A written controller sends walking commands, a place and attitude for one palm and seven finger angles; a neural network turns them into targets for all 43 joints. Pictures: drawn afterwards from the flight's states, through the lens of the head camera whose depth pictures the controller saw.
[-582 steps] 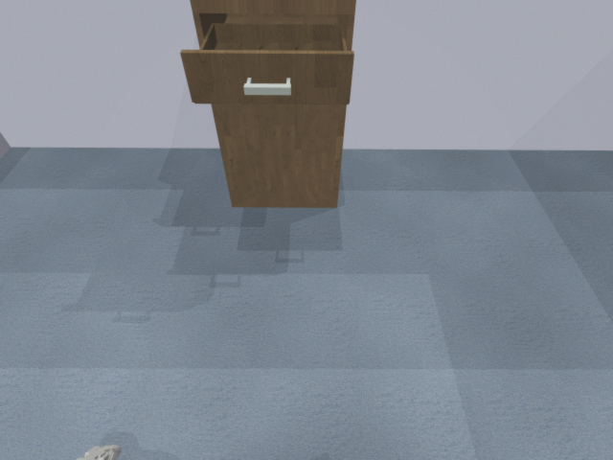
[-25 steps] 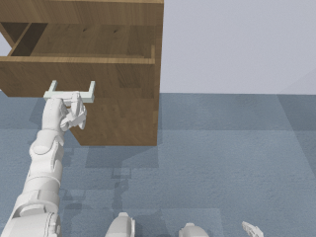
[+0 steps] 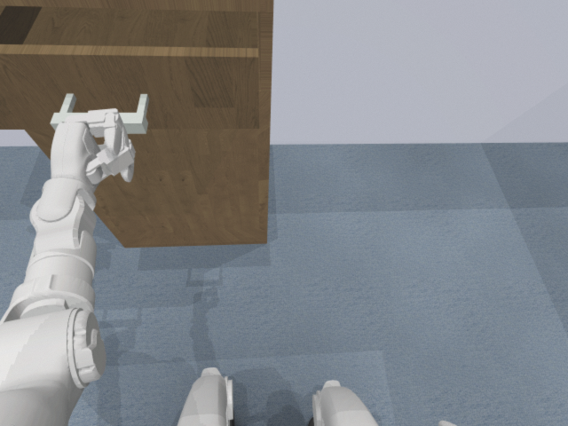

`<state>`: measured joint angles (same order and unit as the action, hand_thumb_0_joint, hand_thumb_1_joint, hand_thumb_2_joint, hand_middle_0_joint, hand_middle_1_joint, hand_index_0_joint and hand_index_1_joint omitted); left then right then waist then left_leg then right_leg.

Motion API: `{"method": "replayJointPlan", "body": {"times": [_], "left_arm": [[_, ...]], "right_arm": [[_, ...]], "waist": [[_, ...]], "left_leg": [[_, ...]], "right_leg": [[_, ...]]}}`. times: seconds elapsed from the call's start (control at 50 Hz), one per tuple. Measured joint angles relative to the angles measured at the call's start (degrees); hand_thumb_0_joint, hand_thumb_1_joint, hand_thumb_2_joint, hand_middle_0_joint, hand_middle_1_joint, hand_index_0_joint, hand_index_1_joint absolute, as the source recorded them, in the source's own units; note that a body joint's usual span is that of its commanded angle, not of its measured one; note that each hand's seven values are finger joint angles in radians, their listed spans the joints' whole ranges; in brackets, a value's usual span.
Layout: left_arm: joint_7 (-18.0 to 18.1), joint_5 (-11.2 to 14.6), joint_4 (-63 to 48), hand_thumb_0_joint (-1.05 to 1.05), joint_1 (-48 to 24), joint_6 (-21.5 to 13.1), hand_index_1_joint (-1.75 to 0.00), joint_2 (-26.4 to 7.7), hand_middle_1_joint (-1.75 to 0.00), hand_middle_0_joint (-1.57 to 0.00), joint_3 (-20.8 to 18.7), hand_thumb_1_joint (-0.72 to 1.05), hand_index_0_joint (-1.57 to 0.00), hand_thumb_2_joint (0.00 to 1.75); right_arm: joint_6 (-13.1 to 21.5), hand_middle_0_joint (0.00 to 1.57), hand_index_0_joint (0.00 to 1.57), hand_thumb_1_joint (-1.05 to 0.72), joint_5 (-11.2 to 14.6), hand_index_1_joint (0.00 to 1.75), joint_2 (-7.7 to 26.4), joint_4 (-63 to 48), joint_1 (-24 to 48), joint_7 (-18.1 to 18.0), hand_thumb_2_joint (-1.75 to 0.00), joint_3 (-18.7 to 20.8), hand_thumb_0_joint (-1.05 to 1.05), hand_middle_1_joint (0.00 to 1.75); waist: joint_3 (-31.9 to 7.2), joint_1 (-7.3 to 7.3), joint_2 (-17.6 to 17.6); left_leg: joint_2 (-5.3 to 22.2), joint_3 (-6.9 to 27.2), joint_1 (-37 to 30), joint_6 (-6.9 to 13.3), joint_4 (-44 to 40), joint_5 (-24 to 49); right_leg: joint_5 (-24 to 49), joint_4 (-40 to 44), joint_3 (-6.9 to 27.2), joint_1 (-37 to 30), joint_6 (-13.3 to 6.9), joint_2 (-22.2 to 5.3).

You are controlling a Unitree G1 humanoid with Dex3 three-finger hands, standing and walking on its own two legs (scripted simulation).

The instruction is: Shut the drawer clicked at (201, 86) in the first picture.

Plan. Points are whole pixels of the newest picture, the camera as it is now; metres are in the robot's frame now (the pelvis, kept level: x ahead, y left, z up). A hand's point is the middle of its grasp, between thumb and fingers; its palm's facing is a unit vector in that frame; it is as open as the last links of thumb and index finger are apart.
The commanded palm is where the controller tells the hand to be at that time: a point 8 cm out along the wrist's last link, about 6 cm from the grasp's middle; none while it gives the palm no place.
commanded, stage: push the drawer shut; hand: left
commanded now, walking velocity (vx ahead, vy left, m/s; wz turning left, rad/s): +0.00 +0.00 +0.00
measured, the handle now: (104, 112) +0.55 +0.25 +0.08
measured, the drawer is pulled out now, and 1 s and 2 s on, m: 0.10 0.00 0.00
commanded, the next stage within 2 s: pull the fist back off the drawer in 1.14 s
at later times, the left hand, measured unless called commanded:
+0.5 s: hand (134, 119) +0.53 +0.20 +0.08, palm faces +0.02 -1.00 -0.03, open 3.1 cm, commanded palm +0.52 +0.24 +0.08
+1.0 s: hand (134, 97) +0.57 +0.21 +0.08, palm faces +0.01 -1.00 -0.04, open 3.0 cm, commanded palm +0.58 +0.23 +0.08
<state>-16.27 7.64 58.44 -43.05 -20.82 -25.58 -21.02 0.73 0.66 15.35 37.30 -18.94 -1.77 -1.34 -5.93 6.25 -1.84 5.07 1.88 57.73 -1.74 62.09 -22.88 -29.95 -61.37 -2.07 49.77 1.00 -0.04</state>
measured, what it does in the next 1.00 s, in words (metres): stands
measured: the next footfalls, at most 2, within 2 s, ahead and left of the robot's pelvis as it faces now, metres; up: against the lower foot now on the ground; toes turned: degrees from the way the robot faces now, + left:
none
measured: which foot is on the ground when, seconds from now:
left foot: down 0.00-1.00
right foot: down 0.00-1.00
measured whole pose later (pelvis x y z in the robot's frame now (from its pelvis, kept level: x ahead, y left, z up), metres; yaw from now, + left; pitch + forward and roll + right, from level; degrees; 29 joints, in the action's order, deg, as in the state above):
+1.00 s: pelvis +0.00 +0.01 -0.02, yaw -2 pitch +27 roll -6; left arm -14.8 -1.0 74.3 -67.6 -16.0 -39.7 -25.1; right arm -2.5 -2.3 15.3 37.2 -23.6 -0.3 -3.7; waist -5.2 12.9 -3.0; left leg 6.0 3.5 70.7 -0.9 67.8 -24.1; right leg -29.8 -64.3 -2.9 61.1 1.8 1.3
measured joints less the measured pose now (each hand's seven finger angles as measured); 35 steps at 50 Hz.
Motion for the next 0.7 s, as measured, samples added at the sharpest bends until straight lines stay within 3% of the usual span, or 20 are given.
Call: {"method": "replayJointPlan", "body": {"times": [0.32,0.7], "left_arm": [[0.76,-2.91,5.53,-0.01,-7.64,1.16,-1.6,-4.38,-1.6,-1.4,-3.08,0.85,-1.4,0.91],[2.64,-6.23,11.45,0.01,-16.46,2.53,-1.6,-8.54,-1.6,-1.4,-3.92,0.85,-1.4,0.92]], "right_arm": [[-1.79,0.2,0.21,-0.91,-0.96,0.3,-0.21,0.16,-2.74,0.83,-0.9,-0.3,0.01,0.3],[-2.92,0.2,0.21,-0.91,-2.23,0.3,-0.22,-0.09,-3.14,1.44,-0.9,-1.25,0.0,0.3]], "waist": [[-0.04,2.54,-0.26],[0.19,4.9,-0.62]], "left_leg": [[0.74,-0.29,3.82,0.38,1.54,-0.64],[0.8,0.37,7.78,0.75,3.1,-0.98]], "right_leg": [[0.22,-0.54,0.53,3.68,0.38,0.72],[0.28,-1.04,0.07,6.92,0.76,0.92]]}}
